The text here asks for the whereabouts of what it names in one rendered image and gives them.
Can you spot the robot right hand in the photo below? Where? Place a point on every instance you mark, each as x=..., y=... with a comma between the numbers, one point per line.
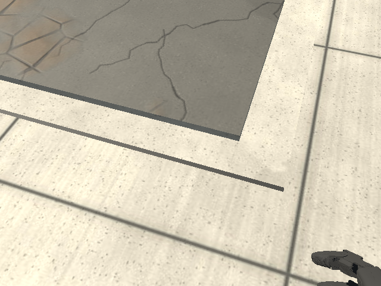
x=350, y=264

